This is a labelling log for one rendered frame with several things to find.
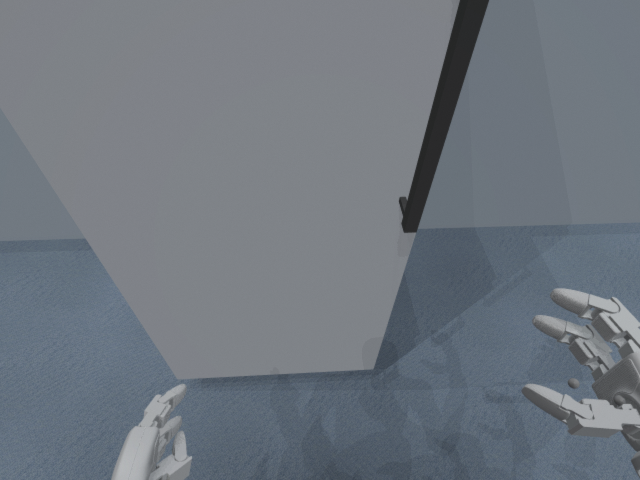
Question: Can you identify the robot left hand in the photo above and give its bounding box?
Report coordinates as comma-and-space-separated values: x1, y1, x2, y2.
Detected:
111, 384, 192, 480

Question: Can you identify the fridge door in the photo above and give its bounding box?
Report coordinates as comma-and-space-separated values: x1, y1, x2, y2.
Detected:
0, 0, 460, 380

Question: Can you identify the handle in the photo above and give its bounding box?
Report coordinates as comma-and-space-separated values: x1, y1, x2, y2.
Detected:
399, 0, 489, 233

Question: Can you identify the robot right hand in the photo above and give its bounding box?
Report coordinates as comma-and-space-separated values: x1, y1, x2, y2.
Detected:
521, 288, 640, 452

